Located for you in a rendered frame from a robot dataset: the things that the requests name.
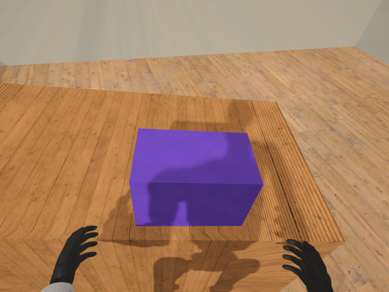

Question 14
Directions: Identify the robot right hand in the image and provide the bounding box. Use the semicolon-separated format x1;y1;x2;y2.
282;239;334;292

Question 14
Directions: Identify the robot left hand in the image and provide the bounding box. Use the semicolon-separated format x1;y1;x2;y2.
50;226;98;284

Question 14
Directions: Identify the carton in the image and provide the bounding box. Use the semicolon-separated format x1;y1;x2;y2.
129;128;263;226

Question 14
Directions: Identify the pedestal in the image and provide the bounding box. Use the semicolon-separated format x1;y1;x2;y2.
0;83;346;292

